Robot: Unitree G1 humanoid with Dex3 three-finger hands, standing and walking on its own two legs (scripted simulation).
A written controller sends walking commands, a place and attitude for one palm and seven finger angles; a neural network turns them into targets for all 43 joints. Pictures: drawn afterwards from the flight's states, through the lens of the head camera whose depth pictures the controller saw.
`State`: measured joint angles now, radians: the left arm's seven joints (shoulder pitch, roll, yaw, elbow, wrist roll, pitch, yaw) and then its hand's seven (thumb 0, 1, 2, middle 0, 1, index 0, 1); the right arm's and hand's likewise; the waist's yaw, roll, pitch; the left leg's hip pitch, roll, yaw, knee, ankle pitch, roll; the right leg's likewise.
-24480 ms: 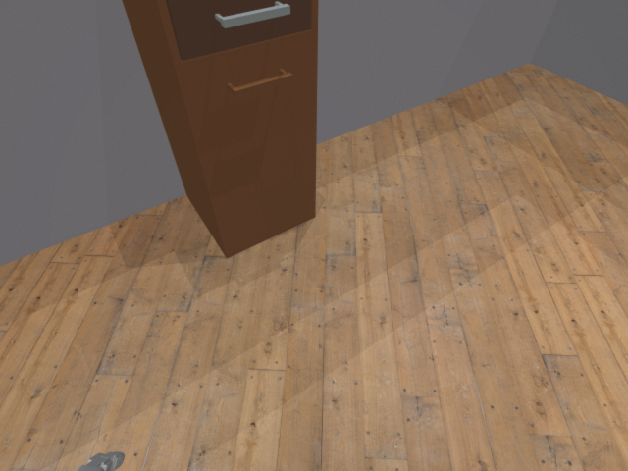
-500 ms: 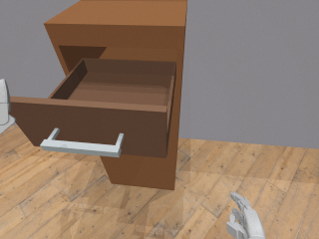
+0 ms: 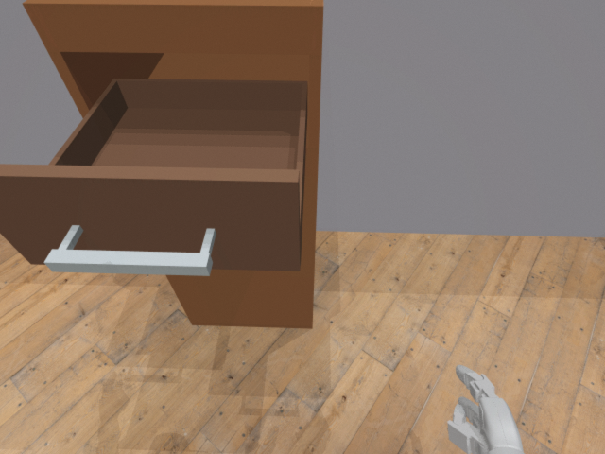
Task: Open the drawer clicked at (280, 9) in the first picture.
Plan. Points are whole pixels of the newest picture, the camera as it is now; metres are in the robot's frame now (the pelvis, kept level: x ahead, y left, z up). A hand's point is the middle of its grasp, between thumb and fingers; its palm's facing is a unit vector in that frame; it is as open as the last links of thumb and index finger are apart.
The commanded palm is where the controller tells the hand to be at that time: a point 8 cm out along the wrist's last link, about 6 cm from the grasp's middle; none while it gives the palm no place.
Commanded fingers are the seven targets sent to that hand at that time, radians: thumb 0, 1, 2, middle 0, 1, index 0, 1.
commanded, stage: step back with the hand held close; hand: left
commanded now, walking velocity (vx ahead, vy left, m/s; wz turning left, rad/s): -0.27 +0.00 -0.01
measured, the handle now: (136, 248) +0.32 +0.23 +0.12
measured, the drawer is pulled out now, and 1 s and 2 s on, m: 0.29 0.29 0.29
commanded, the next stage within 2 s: stop stepping back and stand still in 0.76 s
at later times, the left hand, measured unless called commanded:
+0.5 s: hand out of the picture +0.11 +0.21 +0.33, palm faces +0.68 -0.71 -0.20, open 7.5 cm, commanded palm +0.05 +0.27 +0.31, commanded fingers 0.00 0.90 0.90 -0.20 -0.30 -0.20 -0.30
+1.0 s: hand out of the picture -0.02 +0.23 +0.33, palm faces +0.70 -0.65 -0.29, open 7.4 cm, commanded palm -0.08 +0.27 +0.31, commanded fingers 0.00 0.90 0.90 -0.20 -0.30 -0.20 -0.30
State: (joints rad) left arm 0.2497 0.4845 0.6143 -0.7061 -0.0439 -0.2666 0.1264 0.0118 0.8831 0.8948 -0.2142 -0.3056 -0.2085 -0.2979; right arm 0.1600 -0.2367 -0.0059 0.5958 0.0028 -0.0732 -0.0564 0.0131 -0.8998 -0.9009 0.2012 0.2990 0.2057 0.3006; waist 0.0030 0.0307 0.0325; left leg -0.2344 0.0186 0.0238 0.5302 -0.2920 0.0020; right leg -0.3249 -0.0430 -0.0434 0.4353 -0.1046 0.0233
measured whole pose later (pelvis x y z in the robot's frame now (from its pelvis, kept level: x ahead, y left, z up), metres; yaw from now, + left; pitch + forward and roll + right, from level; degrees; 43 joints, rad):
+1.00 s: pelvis -0.19 -0.02 -0.01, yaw +3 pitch +0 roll -2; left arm 0.10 0.53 0.69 -0.73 -0.04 -0.31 0.15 0.01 0.88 0.89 -0.22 -0.31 -0.21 -0.30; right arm 0.20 -0.19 -0.02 0.62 0.01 -0.16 -0.03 0.01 -0.90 -0.90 0.20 0.30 0.20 0.30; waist 0.03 -0.02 0.03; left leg -0.37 0.08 0.03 0.61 -0.24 -0.02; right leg -0.37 0.03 -0.06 0.68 -0.36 0.01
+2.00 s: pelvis -0.26 -0.03 -0.01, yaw +2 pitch -3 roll -1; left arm 0.28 0.17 -0.02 0.79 0.03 0.11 -0.01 0.01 0.91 0.89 -0.20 -0.30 -0.19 -0.29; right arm 0.20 -0.27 0.00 0.90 -0.03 0.01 0.00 0.01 -0.90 -0.90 0.20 0.30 0.20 0.30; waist -0.06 0.06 -0.03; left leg -0.36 0.02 0.06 0.62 -0.21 0.02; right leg -0.27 0.00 -0.06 0.63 -0.32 -0.02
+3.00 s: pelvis -0.25 -0.04 +0.01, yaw +2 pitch -3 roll +0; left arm 0.14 0.29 0.02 1.11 0.02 -0.01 0.01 0.01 0.90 0.89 -0.21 -0.30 -0.20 -0.29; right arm 0.18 -0.30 -0.02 1.12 -0.02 0.01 0.00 0.01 -0.90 -0.90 0.20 0.30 0.20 0.30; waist -0.03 0.03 0.07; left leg -0.20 0.02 0.06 0.34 -0.10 0.01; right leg -0.12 0.01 -0.06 0.36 -0.20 -0.03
